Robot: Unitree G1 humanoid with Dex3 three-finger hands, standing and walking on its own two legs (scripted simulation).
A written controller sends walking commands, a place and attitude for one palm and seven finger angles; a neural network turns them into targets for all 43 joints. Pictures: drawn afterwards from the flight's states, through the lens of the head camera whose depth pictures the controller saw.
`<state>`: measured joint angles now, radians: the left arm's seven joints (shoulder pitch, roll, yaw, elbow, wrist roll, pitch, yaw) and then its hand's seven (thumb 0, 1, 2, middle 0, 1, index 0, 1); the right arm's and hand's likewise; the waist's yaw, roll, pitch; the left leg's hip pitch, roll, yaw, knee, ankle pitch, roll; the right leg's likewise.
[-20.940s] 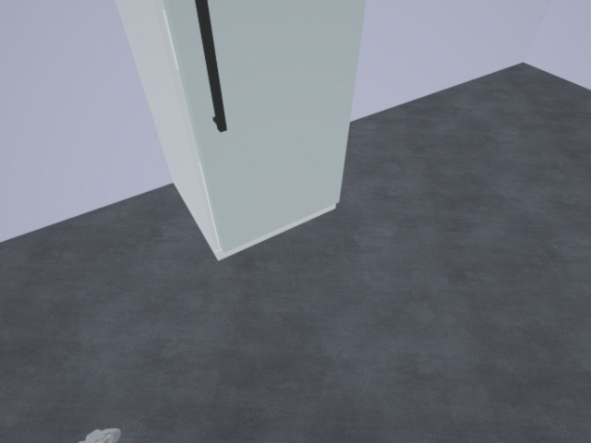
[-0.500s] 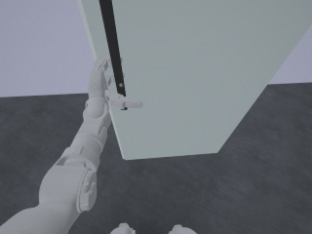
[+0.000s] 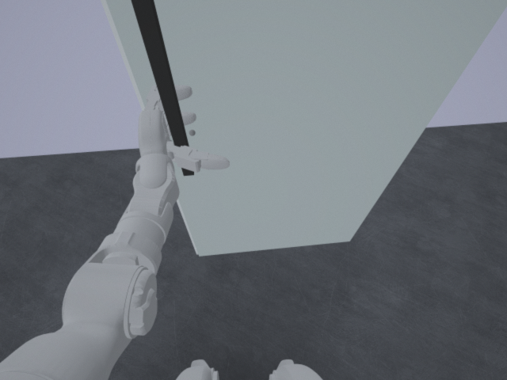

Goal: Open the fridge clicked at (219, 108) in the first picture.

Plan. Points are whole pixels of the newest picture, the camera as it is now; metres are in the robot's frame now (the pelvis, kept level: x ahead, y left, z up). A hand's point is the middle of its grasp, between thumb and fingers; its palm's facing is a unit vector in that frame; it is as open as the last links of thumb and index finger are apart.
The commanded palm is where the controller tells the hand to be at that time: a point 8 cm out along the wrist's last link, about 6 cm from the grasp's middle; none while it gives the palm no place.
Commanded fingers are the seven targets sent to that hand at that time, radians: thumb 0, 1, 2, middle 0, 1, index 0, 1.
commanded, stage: slide the fingers in behind the handle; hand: left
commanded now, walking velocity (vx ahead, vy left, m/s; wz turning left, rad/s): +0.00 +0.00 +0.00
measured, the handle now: (169, 89) +0.54 +0.09 +0.15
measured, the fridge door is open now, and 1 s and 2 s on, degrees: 0 0 0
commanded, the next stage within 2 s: grip the handle and tug to test in 0.36 s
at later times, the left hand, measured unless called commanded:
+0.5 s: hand (189, 129) +0.50 +0.07 +0.10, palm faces +0.03 -1.00 -0.02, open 13.7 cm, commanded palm +0.47 +0.12 +0.10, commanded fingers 0.00 -0.36 0.36 -0.31 -1.22 -0.31 -1.22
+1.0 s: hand (188, 133) +0.48 +0.07 +0.10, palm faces +0.05 -1.00 -0.02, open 7.8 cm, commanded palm +0.45 +0.11 +0.10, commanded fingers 0.00 0.81 0.86 -0.44 -1.39 -0.44 -1.39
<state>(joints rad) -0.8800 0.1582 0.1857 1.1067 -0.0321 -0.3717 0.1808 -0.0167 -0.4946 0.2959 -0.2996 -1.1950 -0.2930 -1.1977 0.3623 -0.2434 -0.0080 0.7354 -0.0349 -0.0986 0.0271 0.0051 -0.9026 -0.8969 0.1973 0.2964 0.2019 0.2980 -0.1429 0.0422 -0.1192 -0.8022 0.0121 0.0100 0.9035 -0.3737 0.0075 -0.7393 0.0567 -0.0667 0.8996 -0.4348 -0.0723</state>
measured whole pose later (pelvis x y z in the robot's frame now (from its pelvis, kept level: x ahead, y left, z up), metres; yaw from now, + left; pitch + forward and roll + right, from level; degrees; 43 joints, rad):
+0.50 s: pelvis +0.01 +0.01 +0.00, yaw +0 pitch +16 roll -1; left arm -0.90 0.16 0.19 1.14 -0.02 -0.37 0.15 -0.02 -0.49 0.30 -0.33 -1.22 -0.35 -1.23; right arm 0.35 -0.24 0.00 0.72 -0.03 -0.09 0.03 0.00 -0.90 -0.90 0.20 0.30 0.20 0.30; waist -0.15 0.04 -0.13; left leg -0.81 0.01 0.01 0.91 -0.38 0.02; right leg -0.74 0.05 -0.06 0.89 -0.44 -0.06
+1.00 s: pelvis +0.00 +0.02 +0.00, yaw -1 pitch +15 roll -1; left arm -0.83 0.13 0.16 1.06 -0.02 -0.36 0.21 0.00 0.37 0.67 -0.39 -1.32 -0.38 -1.32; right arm 0.37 -0.23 -0.01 0.72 -0.04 -0.08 0.04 0.00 -0.90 -0.90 0.20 0.30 0.20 0.30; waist -0.14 0.05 -0.14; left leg -0.78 0.01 0.02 0.90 -0.38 0.03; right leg -0.71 0.05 -0.05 0.88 -0.43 -0.05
